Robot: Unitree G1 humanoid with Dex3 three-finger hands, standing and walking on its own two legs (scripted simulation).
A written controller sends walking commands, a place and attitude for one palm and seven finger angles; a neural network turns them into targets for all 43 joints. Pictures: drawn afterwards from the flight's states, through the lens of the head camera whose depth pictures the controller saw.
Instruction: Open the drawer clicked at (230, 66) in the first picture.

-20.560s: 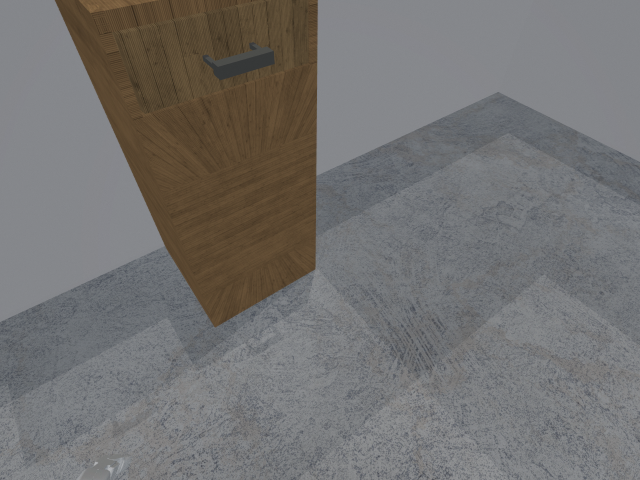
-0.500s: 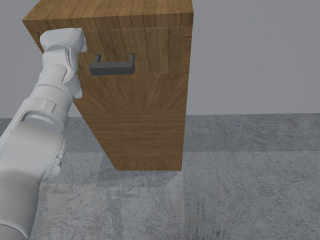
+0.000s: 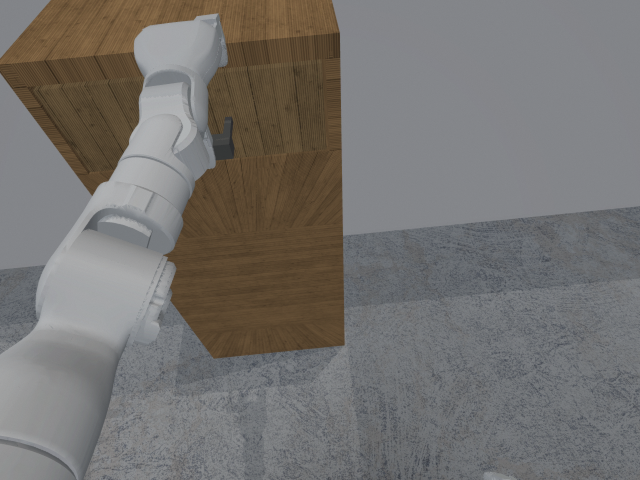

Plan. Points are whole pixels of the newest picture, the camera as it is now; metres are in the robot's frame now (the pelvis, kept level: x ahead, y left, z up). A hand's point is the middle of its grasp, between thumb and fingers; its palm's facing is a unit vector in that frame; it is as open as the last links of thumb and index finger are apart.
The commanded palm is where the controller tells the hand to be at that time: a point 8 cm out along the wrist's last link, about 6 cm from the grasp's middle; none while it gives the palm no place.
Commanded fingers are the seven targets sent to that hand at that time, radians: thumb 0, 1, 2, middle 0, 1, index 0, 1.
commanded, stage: move the hooked fingers above the handle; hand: left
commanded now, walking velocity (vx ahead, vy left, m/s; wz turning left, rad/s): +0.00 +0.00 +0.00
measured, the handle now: (191, 138) +0.56 +0.14 +0.13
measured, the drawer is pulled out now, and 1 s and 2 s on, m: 0.00 0.00 0.00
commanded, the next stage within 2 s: lower the fingers behind the handle in 1.40 s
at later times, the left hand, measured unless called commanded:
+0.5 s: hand (173, 113) +0.52 +0.14 +0.20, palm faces +0.11 -0.06 -0.99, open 14.1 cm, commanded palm +0.50 +0.16 +0.25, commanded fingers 0.00 -0.50 0.30 -0.30 -1.20 -0.30 -1.20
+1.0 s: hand (161, 154) +0.49 +0.16 +0.16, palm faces -0.01 +0.01 -1.00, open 13.9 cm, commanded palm +0.49 +0.17 +0.25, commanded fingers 0.00 -0.50 0.30 -0.30 -1.20 -0.30 -1.20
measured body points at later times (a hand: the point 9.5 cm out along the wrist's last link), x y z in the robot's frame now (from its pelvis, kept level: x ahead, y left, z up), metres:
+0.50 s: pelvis +0.02 +0.01 +0.00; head +0.07 +0.00 +0.44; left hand +0.51 +0.14 +0.25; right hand +0.08 -0.27 -0.14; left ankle -0.03 +0.09 -0.74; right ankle +0.01 -0.10 -0.74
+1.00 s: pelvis +0.00 +0.00 +0.00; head +0.06 -0.02 +0.44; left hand +0.48 +0.16 +0.22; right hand +0.06 -0.28 -0.13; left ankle -0.03 +0.09 -0.74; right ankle +0.01 -0.10 -0.74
